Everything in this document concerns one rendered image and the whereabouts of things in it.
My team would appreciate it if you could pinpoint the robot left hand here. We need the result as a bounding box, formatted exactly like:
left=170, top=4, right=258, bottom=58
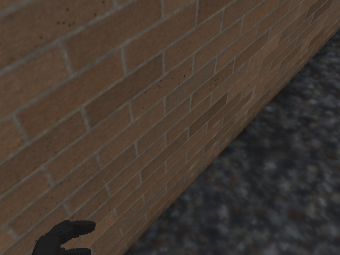
left=32, top=220, right=96, bottom=255

